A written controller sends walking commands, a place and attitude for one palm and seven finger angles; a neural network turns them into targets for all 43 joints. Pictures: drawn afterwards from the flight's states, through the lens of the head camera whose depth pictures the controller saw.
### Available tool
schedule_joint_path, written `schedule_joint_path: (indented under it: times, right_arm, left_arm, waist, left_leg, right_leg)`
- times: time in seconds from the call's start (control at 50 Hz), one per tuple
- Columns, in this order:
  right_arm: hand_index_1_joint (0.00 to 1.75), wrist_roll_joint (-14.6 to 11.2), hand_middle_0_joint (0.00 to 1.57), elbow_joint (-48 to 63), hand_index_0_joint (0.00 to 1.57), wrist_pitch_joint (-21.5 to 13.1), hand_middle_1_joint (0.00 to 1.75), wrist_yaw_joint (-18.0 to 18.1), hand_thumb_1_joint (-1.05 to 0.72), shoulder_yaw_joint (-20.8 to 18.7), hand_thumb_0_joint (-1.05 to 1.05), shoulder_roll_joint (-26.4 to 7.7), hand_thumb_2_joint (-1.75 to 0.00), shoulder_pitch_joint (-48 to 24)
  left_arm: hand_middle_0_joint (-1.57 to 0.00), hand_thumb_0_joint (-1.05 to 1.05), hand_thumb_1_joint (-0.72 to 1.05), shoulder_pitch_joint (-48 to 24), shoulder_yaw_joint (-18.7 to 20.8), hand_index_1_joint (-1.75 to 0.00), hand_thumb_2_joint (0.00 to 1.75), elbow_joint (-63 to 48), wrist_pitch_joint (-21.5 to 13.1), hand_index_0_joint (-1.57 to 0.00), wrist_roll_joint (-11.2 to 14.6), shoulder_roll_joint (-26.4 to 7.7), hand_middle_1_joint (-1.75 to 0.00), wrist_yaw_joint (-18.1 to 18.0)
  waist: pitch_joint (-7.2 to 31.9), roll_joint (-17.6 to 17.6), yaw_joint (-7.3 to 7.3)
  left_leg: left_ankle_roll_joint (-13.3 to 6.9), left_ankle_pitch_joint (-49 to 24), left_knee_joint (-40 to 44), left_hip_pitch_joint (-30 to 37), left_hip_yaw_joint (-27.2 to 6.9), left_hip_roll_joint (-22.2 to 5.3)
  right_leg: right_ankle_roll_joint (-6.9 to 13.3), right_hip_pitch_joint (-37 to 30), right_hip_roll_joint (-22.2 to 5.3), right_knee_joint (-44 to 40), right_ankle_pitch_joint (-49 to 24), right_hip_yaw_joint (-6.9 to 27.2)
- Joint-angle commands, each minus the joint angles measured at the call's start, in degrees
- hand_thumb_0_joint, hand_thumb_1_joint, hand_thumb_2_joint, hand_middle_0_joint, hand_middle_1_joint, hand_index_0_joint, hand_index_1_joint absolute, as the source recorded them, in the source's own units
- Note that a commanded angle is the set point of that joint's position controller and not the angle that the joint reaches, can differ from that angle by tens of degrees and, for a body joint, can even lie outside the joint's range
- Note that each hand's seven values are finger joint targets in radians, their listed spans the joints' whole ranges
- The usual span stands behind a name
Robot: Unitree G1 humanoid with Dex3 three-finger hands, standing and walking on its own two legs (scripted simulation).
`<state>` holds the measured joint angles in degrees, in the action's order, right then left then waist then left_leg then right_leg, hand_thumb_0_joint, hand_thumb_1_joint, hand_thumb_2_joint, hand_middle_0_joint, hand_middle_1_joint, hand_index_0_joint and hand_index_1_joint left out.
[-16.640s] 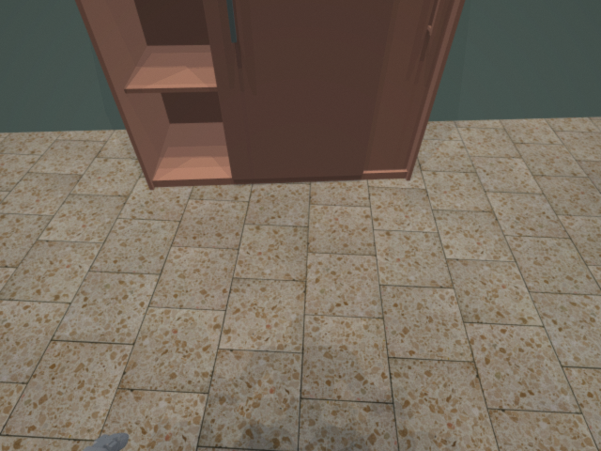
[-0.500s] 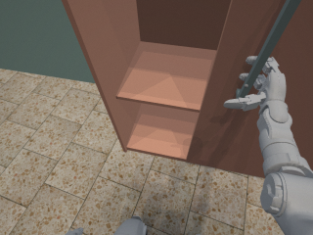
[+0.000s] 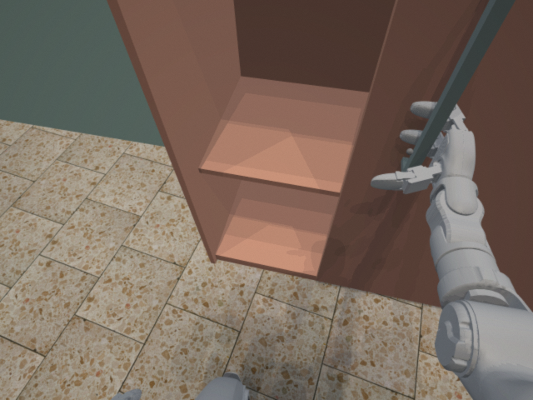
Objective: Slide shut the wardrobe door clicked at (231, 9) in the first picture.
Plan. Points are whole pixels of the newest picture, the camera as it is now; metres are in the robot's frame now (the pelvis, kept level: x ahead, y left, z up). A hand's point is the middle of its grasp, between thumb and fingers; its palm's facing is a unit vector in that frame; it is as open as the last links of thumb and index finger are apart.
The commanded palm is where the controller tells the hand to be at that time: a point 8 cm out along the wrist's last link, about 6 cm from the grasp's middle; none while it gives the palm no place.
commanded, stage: slide the fingers in behind the handle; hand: right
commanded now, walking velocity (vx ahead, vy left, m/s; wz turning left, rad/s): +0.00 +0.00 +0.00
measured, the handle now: (441, 101) +0.53 -0.16 +0.16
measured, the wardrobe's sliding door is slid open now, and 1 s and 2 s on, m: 0.40 0.40 0.40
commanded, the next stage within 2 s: grip the handle and tug to test in 0.28 s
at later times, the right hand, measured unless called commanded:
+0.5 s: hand (408, 150) +0.49 -0.13 +0.10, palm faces +0.07 +1.00 -0.02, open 13.7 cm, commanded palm +0.46 -0.18 +0.10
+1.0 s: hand (413, 154) +0.48 -0.14 +0.11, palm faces +0.07 +1.00 -0.02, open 6.5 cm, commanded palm +0.45 -0.18 +0.10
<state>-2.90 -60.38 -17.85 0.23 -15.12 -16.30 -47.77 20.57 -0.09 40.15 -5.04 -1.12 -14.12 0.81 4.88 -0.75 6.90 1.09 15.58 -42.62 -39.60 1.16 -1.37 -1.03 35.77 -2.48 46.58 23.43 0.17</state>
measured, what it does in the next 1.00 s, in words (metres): stands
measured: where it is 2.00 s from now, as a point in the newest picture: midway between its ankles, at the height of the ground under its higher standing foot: outside the picture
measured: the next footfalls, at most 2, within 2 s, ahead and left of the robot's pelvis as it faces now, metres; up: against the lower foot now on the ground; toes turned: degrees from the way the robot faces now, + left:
none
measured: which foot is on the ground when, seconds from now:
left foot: down 0.00-1.00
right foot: down 0.00-1.00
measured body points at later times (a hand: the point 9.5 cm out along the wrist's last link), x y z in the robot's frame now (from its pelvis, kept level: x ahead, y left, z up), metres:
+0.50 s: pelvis +0.00 +0.00 +0.00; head +0.07 -0.01 +0.44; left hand +0.04 +0.26 -0.12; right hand +0.48 -0.19 +0.11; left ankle +0.05 +0.14 -0.70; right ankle -0.01 -0.13 -0.70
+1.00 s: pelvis +0.00 +0.00 +0.00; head +0.07 -0.01 +0.45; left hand +0.05 +0.26 -0.11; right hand +0.47 -0.19 +0.11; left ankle +0.05 +0.14 -0.70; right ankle -0.01 -0.13 -0.70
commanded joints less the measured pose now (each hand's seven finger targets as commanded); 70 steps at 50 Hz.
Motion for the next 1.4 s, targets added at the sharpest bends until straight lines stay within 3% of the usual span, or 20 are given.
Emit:
schedule_joint_path:
  times: [0.0,0.1,0.16,0.3,0.36,0.6,0.64,0.68,0.74,0.78,0.84,0.96,1.0,1.04,1.08,1.18,1.2,1.24,1.26,1.38]
  right_arm:
    - [1.2,-0.8,0.3,12.4,0.3,-4.3,1.2,-0.3,0.5,-0.9,0.0,-10.3,-0.3,-27.0]
    - [1.2,-0.7,0.3,11.5,0.3,-4.0,1.2,-0.7,0.5,-0.3,0.0,-10.3,-0.3,-28.6]
    - [1.2,-1.0,0.3,13.5,0.3,-4.5,1.2,-0.7,0.5,0.1,0.0,-9.6,-0.3,-29.2]
    - [1.2,-1.0,0.3,11.7,0.3,-4.1,1.2,-0.2,0.5,0.9,0.0,-8.3,-0.3,-29.7]
    - [1.2,-0.5,0.3,11.3,0.3,-4.2,1.2,0.2,0.5,-1.2,0.0,-11.0,-0.3,-29.2]
    - [1.28,-0.9,0.36,11.7,0.36,-3.9,1.28,-0.6,-0.06,-0.7,0.0,-10.2,-0.54,-28.1]
    - [1.29,-0.6,0.37,11.8,0.37,-4.0,1.29,-0.5,-0.15,-2.6,0.0,-12.4,-0.58,-28.1]
    - [1.31,-0.8,0.38,14.1,0.38,-4.5,1.31,-0.6,-0.25,-0.4,0.0,-10.1,-0.62,-29.1]
    - [1.33,-0.8,0.4,12.9,0.4,-4.5,1.33,-0.6,-0.39,-2.5,0.0,-12.3,-0.68,-26.6]
    - [1.34,-1.1,0.41,14.7,0.41,-4.5,1.34,-0.8,-0.48,-1.8,0.0,-11.3,-0.72,-26.1]
    - [1.36,-1.2,0.42,14.0,0.42,-3.7,1.36,-1.1,-0.62,0.2,0.0,-8.8,-0.78,-23.7]
    - [1.4,-1.4,0.45,16.6,0.45,-3.8,1.4,-0.6,-0.9,0.2,0.0,-9.3,-0.9,-26.8]
    - [1.4,-1.4,0.45,15.1,0.45,-3.8,1.4,-0.5,-0.9,0.9,0.0,-8.2,-0.9,-26.8]
    - [1.4,-1.0,0.45,16.2,0.45,-4.4,1.4,-0.3,-0.9,-0.6,0.0,-10.1,-0.9,-25.9]
    - [1.4,-1.2,0.45,15.8,0.45,-4.4,1.4,-0.6,-0.9,1.6,0.0,-7.6,-0.9,-26.7]
    - [1.4,-0.8,0.45,16.0,0.45,-4.5,1.4,-0.3,-0.9,0.0,0.0,-9.6,-0.9,-26.4]
    - [1.4,-0.8,0.45,15.3,0.45,-4.3,1.4,-0.4,-0.9,0.9,0.0,-8.1,-0.9,-25.7]
    - [1.4,-0.6,0.45,15.5,0.45,-4.4,1.4,-0.2,-0.9,-1.0,0.0,-10.6,-0.9,-25.4]
    - [1.4,-0.7,0.45,15.2,0.45,-4.3,1.4,-0.4,-0.9,0.2,0.0,-8.9,-0.9,-25.0]
    - [1.4,-0.9,0.45,14.7,0.45,-4.0,1.4,-0.5,-0.9,-0.8,0.0,-10.0,-0.9,-25.1]
  left_arm:
    - [-0.2,0.0,0.9,4.9,2.9,-0.3,0.9,-4.4,-1.6,-0.2,0.2,-8.9,-0.3,-0.8]
    - [-0.2,0.0,0.9,4.5,2.7,-0.3,0.9,-4.3,-1.4,-0.2,0.4,-9.0,-0.3,-1.0]
    - [-0.2,0.0,0.9,4.8,2.9,-0.3,0.9,-4.4,-1.6,-0.2,0.3,-8.9,-0.3,-1.0]
    - [-0.2,0.0,0.9,4.7,2.8,-0.3,0.9,-4.0,-1.7,-0.2,0.1,-9.1,-0.3,-0.8]
    - [-0.2,0.0,0.9,4.9,2.8,-0.3,0.9,-4.0,-1.5,-0.2,0.1,-9.2,-0.3,-0.9]
    - [-0.2,0.0,0.9,5.4,2.9,-0.3,0.9,-4.4,-1.3,-0.2,0.2,-9.1,-0.3,-0.8]
    - [-0.2,0.0,0.9,5.8,3.0,-0.3,0.9,-4.2,-1.3,-0.2,0.0,-9.4,-0.3,-1.0]
    - [-0.2,0.0,0.9,5.4,2.8,-0.3,0.9,-4.4,-1.5,-0.2,0.1,-8.8,-0.3,-0.8]
    - [-0.2,0.0,0.9,5.7,3.1,-0.3,0.9,-4.3,-1.4,-0.2,0.0,-9.3,-0.3,-0.8]
    - [-0.2,0.0,0.9,5.5,3.2,-0.3,0.9,-4.5,-1.5,-0.2,0.1,-9.0,-0.3,-0.7]
    - [-0.2,0.0,0.9,5.3,3.1,-0.3,0.9,-4.6,-1.4,-0.2,0.4,-9.0,-0.3,-0.5]
    - [-0.2,0.0,0.9,4.6,3.1,-0.3,0.9,-4.5,-1.4,-0.2,0.4,-8.8,-0.3,-0.8]
    - [-0.2,0.0,0.9,4.4,3.0,-0.3,0.9,-4.3,-1.5,-0.2,0.4,-8.8,-0.3,-0.8]
    - [-0.2,0.0,0.9,4.4,3.2,-0.3,0.9,-4.5,-1.6,-0.2,0.2,-9.1,-0.3,-0.8]
    - [-0.2,0.0,0.9,4.1,2.8,-0.3,0.9,-4.5,-1.7,-0.2,0.3,-8.5,-0.3,-0.7]
    - [-0.2,0.0,0.9,4.3,3.0,-0.3,0.9,-4.4,-1.6,-0.2,0.2,-8.8,-0.3,-0.7]
    - [-0.2,0.0,0.9,4.2,2.9,-0.3,0.9,-4.6,-1.6,-0.2,0.2,-8.6,-0.3,-0.7]
    - [-0.2,0.0,0.9,4.3,3.1,-0.3,0.9,-4.5,-1.4,-0.2,0.1,-9.0,-0.3,-0.8]
    - [-0.2,0.0,0.9,4.2,2.9,-0.3,0.9,-4.7,-1.5,-0.2,0.2,-8.6,-0.3,-0.8]
    - [-0.2,0.0,0.9,4.5,3.0,-0.3,0.9,-4.5,-1.4,-0.2,0.2,-8.7,-0.3,-1.0]
  waist:
    - [21.9,0.4,0.57]
    - [20.2,0.2,1.16]
    - [23.2,-2.2,0.74]
    - [21.5,-0.8,1.45]
    - [22.0,-1.0,0.74]
    - [22.0,-0.2,1.09]
    - [22.6,0.4,0.64]
    - [23.4,-2.3,0.75]
    - [23.1,-0.5,0.17]
    - [24.5,-1.8,0.02]
    - [22.0,-0.5,0.19]
    - [21.9,-2.1,0.52]
    - [20.3,-1.4,0.83]
    - [22.8,-1.0,0.06]
    - [21.8,-2.1,0.57]
    - [22.5,-1.8,0.2]
    - [21.5,-1.2,0.09]
    - [22.3,-0.1,-0.02]
    - [22.1,-1.0,-0.15]
    - [22.2,-0.6,-0.13]
  left_leg:
    - [-2.2,-14.5,3.8,16.5,0.5,3.0]
    - [-2.2,-12.2,4.1,15.0,0.4,3.0]
    - [-2.3,-13.9,3.5,14.7,0.7,3.0]
    - [-2.2,-11.8,3.6,13.1,1.1,3.1]
    - [-2.2,-12.8,3.2,13.9,0.9,3.0]
    - [-2.1,-13.8,3.8,15.4,0.5,3.1]
    - [-2.1,-14.5,3.8,16.2,0.2,3.1]
    - [-2.2,-14.6,3.7,15.7,0.4,3.0]
    - [-2.3,-14.7,3.8,16.2,0.4,3.2]
    - [-2.3,-16.1,3.6,16.9,0.4,3.1]
    - [-2.4,-15.6,4.2,15.8,0.9,3.4]
    - [-2.3,-14.2,4.3,15.5,0.8,3.2]
    - [-2.3,-13.6,4.2,14.8,0.9,3.2]
    - [-2.4,-14.3,4.0,15.8,0.8,3.2]
    - [-2.3,-14.4,3.9,15.0,1.0,3.2]
    - [-2.2,-15.3,3.6,15.5,0.8,3.1]
    - [-2.3,-14.9,3.8,15.6,0.9,3.2]
    - [-2.3,-15.2,3.8,16.5,0.6,3.2]
    - [-2.3,-15.3,3.9,16.6,0.6,3.1]
    - [-2.2,-14.8,4.0,16.5,0.6,3.1]
  right_leg:
    - [0.9,-6.1,3.1,-6.4,-14.2,-0.3]
    - [1.0,-5.6,3.1,-6.4,-12.0,-0.1]
    - [0.6,-8.4,3.1,-6.0,-15.1,0.3]
    - [0.7,-7.6,3.0,-6.1,-13.3,0.6]
    - [0.7,-6.8,3.1,-5.9,-13.9,0.4]
    - [0.9,-5.8,3.0,-6.0,-13.8,-0.2]
    - [1.1,-5.7,3.1,-5.9,-14.5,-0.3]
    - [0.8,-7.3,3.1,-6.0,-15.0,-0.2]
    - [0.9,-6.7,3.1,-5.9,-15.2,-0.1]
    - [0.8,-7.8,3.0,-5.9,-16.6,-0.2]
    - [0.7,-7.9,2.9,-6.4,-16.9,-0.1]
    - [0.6,-8.7,3.0,-6.7,-15.3,0.2]
    - [0.6,-8.0,2.9,-6.7,-14.7,0.2]
    - [0.7,-8.9,3.0,-6.5,-15.7,0.2]
    - [0.5,-9.1,2.9,-6.5,-15.9,0.2]
    - [0.4,-8.7,2.9,-6.3,-16.6,0.2]
    - [0.5,-8.1,3.0,-6.5,-16.2,0.2]
    - [0.7,-7.7,3.0,-6.5,-16.0,0.0]
    - [0.7,-7.6,3.1,-6.6,-15.9,-0.2]
    - [0.7,-7.3,3.1,-6.5,-15.4,0.0]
